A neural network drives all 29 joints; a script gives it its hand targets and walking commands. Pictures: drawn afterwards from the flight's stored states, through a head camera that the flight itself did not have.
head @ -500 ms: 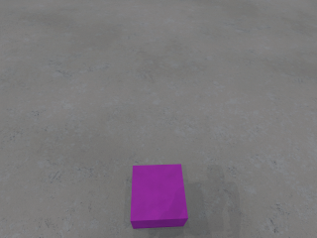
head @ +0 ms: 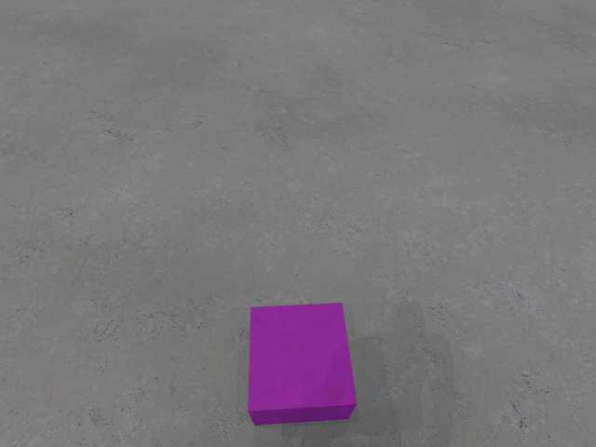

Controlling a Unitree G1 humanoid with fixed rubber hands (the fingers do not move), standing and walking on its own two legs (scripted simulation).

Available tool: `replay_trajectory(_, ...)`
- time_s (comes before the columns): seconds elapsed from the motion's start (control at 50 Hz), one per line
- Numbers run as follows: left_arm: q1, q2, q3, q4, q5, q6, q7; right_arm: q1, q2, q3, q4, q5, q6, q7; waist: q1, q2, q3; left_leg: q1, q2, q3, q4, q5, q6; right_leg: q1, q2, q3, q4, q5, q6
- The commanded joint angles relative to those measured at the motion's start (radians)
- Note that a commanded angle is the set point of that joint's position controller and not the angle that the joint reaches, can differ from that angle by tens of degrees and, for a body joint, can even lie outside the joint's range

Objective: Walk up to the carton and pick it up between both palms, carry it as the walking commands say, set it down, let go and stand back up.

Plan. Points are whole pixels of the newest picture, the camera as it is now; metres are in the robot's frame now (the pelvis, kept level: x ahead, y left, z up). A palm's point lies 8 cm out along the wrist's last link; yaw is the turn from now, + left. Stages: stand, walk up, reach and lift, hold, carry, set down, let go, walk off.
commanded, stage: reach and lift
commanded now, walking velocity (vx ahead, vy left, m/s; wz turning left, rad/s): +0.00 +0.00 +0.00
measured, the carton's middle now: (299, 362) +0.44 +0.01 -0.67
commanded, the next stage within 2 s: none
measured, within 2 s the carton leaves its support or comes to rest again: neither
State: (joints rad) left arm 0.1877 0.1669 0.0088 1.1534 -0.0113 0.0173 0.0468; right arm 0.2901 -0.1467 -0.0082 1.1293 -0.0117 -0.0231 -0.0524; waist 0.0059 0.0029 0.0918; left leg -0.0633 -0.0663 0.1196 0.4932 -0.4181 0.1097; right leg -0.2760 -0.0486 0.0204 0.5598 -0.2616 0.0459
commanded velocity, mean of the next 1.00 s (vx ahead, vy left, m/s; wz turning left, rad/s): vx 0.00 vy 0.00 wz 0.00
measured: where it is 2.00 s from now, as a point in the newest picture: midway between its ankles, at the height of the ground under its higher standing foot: outside the picture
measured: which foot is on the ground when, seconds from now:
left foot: down 0.00-1.00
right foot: down 0.00-1.00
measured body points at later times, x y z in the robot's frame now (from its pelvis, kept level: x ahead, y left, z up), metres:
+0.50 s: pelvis -0.08 -0.06 -0.05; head +0.06 -0.03 +0.37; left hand +0.11 +0.20 -0.19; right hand +0.13 -0.24 -0.18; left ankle -0.09 +0.04 -0.73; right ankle +0.03 -0.18 -0.73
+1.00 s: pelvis -0.14 -0.10 -0.09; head +0.09 -0.06 +0.30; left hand +0.24 +0.21 -0.19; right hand +0.26 -0.24 -0.20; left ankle -0.09 +0.04 -0.73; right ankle +0.02 -0.18 -0.73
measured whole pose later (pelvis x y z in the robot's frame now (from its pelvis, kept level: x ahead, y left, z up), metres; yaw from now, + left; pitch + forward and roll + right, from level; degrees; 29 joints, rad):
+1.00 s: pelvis -0.14 -0.10 -0.09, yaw +8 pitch +20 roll +0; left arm -0.82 0.44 0.15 0.90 -0.03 0.38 -0.19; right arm -0.68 -0.14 -0.17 0.59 0.07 0.50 -0.18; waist -0.04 -0.02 0.20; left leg -1.08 -0.03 -0.03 1.12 -0.40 -0.01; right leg -1.16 -0.01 -0.04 0.99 -0.18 -0.02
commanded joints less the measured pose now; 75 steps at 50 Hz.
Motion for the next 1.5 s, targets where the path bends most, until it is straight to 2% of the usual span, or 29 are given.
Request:
replay_trajectory(0.0,-0.529,0.121,-0.086,-0.675,-0.201,0.106,-0.011,-0.587,-0.155,-0.033,-0.706,0.104,0.124,-0.017,-0.035,0.165,-0.146,-0.755,0.184,-0.161,0.01,0.085,-0.13,0.122,0.05,-0.001,0.14,0.049,-0.111)
replay_trajectory(0.02,-0.523,0.151,-0.044,-0.589,-0.187,0.184,0.024,-0.681,-0.17,0.012,-0.803,0.118,0.203,-0.02,0.028,0.107,-0.19,-0.72,0.185,-0.167,0.077,0.345,-0.128,-0.027,0.025,0.028,0.142,0.101,-0.127)
replay_trajectory(0.04,-0.41,0.177,-0.061,-0.496,-0.152,0.261,0.028,-0.527,-0.196,-0.004,-0.745,0.1,0.289,-0.01,0.008,0.064,-0.199,-0.669,0.186,-0.179,0.113,0.495,-0.124,-0.109,0.045,-0.028,0.143,0.118,-0.109)
replay_trajectory(0.1,-0.17,0.105,-0.067,-0.439,-0.159,0.507,0.025,-0.095,-0.127,0.042,-0.564,0.141,0.56,-0.015,-0.025,-0.01,-0.381,-0.507,0.206,-0.265,0.19,0.949,-0.098,-0.216,0.056,-0.012,0.222,0.308,-0.101)
replay_trajectory(0.12,-0.094,0.09,-0.067,-0.456,-0.155,0.561,0.028,-0.006,-0.096,0.045,-0.545,0.143,0.618,-0.015,-0.054,0.018,-0.433,-0.475,0.202,-0.283,0.216,1.018,-0.103,-0.188,0.066,0.011,0.212,0.344,-0.123)
replay_trajectory(0.18,0.074,0.057,-0.022,-0.473,-0.049,0.585,-0.033,0.126,-0.013,0.015,-0.502,0.096,0.643,0.0,-0.054,0.064,-0.528,-0.386,0.186,-0.313,0.211,1.184,-0.11,-0.274,0.074,0.024,0.181,0.443,-0.141)
replay_trajectory(0.24,-0.098,0.085,0.035,-0.558,0.024,0.496,-0.086,-0.049,-0.015,-0.088,-0.625,0.002,0.555,-0.011,-0.082,0.086,-0.557,-0.415,0.152,-0.287,0.238,1.067,-0.114,-0.309,0.083,0.008,0.167,0.483,-0.122)
replay_trajectory(0.32,-0.292,0.178,0.117,-0.676,0.063,0.371,-0.121,-0.24,-0.003,-0.129,-0.866,-0.02,0.436,-0.032,-0.06,0.025,-0.65,-0.662,0.079,-0.216,0.295,0.606,-0.105,-0.168,0.045,0.01,0.281,0.614,-0.075)
replay_trajectory(0.42,-0.421,0.221,0.123,-0.727,0.079,0.378,-0.133,-0.301,0.028,-0.113,-0.873,0.012,0.463,-0.026,-0.023,0.132,-0.498,-0.838,0.061,-0.141,0.297,0.187,-0.111,-0.238,0.055,-0.03,0.316,0.21,-0.042)
replay_trajectory(0.5,-0.657,0.277,0.114,-0.761,0.024,0.422,-0.163,-0.455,0.012,-0.128,-0.899,0.05,0.534,-0.046,-0.053,0.116,-0.513,-0.889,0.077,-0.138,0.308,-0.096,-0.07,-0.187,0.071,-0.02,0.327,-0.056,-0.036)
replay_trajectory(0.54,-0.663,0.293,0.119,-0.711,0.01,0.455,-0.172,-0.507,0.0,-0.11,-0.885,0.073,0.571,-0.054,-0.048,0.085,-0.52,-0.905,0.073,-0.133,0.306,-0.124,-0.06,-0.148,0.074,-0.022,0.318,-0.088,-0.033)
replay_trajectory(0.74,-0.956,0.433,0.2,-0.418,0.016,0.419,-0.237,-0.912,-0.026,-0.12,-0.81,0.085,0.59,-0.131,-0.02,-0.057,-0.493,-1.005,0.03,-0.067,0.41,-0.073,-0.055,-0.118,0.055,0.026,0.236,-0.262,0.01)
replay_trajectory(0.76,-1.007,0.433,0.193,-0.44,0.012,0.404,-0.236,-0.918,-0.025,-0.141,-0.789,0.076,0.576,-0.134,-0.04,-0.039,-0.491,-1.001,0.032,-0.075,0.4,-0.078,-0.057,-0.13,0.053,0.021,0.249,-0.236,0.005)
replay_trajectory(0.82,-1.115,0.488,0.213,-0.387,0.015,0.379,-0.242,-1.019,-0.02,-0.136,-0.734,0.089,0.563,-0.139,-0.003,0.021,-0.541,-1.044,0.031,-0.068,0.4,-0.093,-0.057,-0.141,0.04,0.018,0.276,-0.249,-0.005)
replay_trajectory(0.86,-1.15,0.475,0.195,-0.365,0.008,0.369,-0.239,-1.071,-0.043,-0.155,-0.684,0.08,0.543,-0.134,-0.025,0.034,-0.561,-1.035,0.032,-0.082,0.39,-0.093,-0.062,-0.154,0.047,-0.003,0.296,-0.223,-0.003)
replay_trajectory(0.96,-1.353,0.486,0.159,-0.408,-0.03,0.317,-0.231,-1.244,-0.127,-0.21,-0.637,0.071,0.47,-0.124,-0.038,0.092,-0.72,-0.985,0.056,-0.103,0.359,-0.101,-0.085,-0.202,0.05,-0.059,0.359,-0.092,-0.016)
replay_trajectory(0.98,-1.377,0.485,0.148,-0.385,-0.048,0.306,-0.229,-1.284,-0.141,-0.21,-0.632,0.076,0.455,-0.125,-0.055,0.053,-0.76,-1.003,0.048,-0.095,0.386,-0.084,-0.09,-0.212,0.048,-0.057,0.36,-0.085,-0.019)
replay_trajectory(1.06,-1.475,0.512,0.16,-0.434,-0.052,0.271,-0.214,-1.344,-0.155,-0.238,-0.606,0.093,0.409,-0.119,-0.068,0.055,-0.921,-0.999,0.037,-0.094,0.411,-0.014,-0.094,-0.161,0.049,-0.024,0.376,0.007,-0.023)
replay_trajectory(1.1,-1.432,0.496,0.155,-0.356,-0.05,0.269,-0.209,-1.356,-0.188,-0.263,-0.594,0.081,0.385,-0.113,-0.083,0.03,-0.977,-1.002,0.031,-0.099,0.413,0.006,-0.097,-0.158,0.055,-0.036,0.383,0.043,-0.021)
replay_trajectory(1.14,-1.465,0.483,0.154,-0.378,-0.054,0.239,-0.205,-1.356,-0.181,-0.28,-0.522,0.08,0.35,-0.099,-0.087,0.097,-0.923,-1.029,0.025,-0.105,0.418,0.028,-0.106,-0.238,0.057,-0.043,0.418,0.09,-0.04)
replay_trajectory(1.16,-1.478,0.5,0.179,-0.362,-0.043,0.228,-0.2,-1.36,-0.183,-0.293,-0.522,0.077,0.336,-0.091,-0.071,0.095,-0.954,-1.037,0.018,-0.1,0.444,0.058,-0.107,-0.24,0.051,-0.025,0.426,0.117,-0.036)
replay_trajectory(1.2,-1.501,0.49,0.187,-0.385,-0.048,0.197,-0.186,-1.359,-0.177,-0.317,-0.491,0.064,0.293,-0.08,-0.095,0.07,-1.029,-1.035,0.014,-0.115,0.456,0.132,-0.107,-0.276,0.07,-0.036,0.457,0.218,-0.041)
replay_trajectory(1.26,-1.522,0.43,0.184,-0.327,-0.055,0.167,-0.172,-1.403,-0.189,-0.334,-0.45,0.069,0.236,-0.044,-0.094,0.102,-0.995,-1.044,0.013,-0.134,0.477,0.23,-0.123,-0.404,0.074,-0.039,0.483,0.29,-0.052)
replay_trajectory(1.28,-1.566,0.476,0.231,-0.344,-0.037,0.155,-0.166,-1.456,-0.22,-0.331,-0.498,0.09,0.227,-0.033,-0.056,0.121,-1.076,-1.064,0.005,-0.122,0.496,0.239,-0.126,-0.388,0.076,-0.024,0.507,0.319,-0.049)
replay_trajectory(1.3,-1.543,0.465,0.22,-0.333,-0.029,0.154,-0.156,-1.437,-0.214,-0.346,-0.488,0.085,0.217,-0.025,-0.069,0.131,-1.124,-1.031,0.006,-0.131,0.492,0.305,-0.13,-0.381,0.078,-0.031,0.517,0.379,-0.049)
replay_trajectory(1.36,-1.5,0.456,0.247,-0.325,-0.047,0.129,-0.146,-1.449,-0.234,-0.353,-0.5,0.079,0.187,-0.003,-0.071,0.054,-1.227,-1.096,-0.006,-0.135,0.514,0.456,-0.134,-0.289,0.084,-0.014,0.555,0.595,-0.046)
replay_trajectory(1.38,-1.498,0.467,0.273,-0.341,-0.041,0.116,-0.143,-1.459,-0.232,-0.333,-0.537,0.102,0.176,0.0,-0.037,0.048,-1.277,-1.121,-0.011,-0.133,0.509,0.486,-0.128,-0.222,0.081,0.006,0.562,0.67,-0.051)
replay_trajectory(1.42,-1.533,0.463,0.282,-0.376,-0.051,0.103,-0.135,-1.5,-0.247,-0.327,-0.545,0.088,0.167,0.013,-0.042,-0.012,-1.289,-1.255,-0.018,-0.124,0.503,0.474,-0.126,-0.135,0.073,0.033,0.561,0.75,-0.045)
replay_trajectory(1.48,-1.521,0.444,0.291,-0.367,-0.049,0.099,-0.134,-1.471,-0.276,-0.376,-0.505,0.054,0.165,0.035,-0.059,0.02,-1.289,-1.228,-0.006,-0.151,0.493,0.585,-0.138,-0.234,0.067,0.016,0.56,0.784,-0.041)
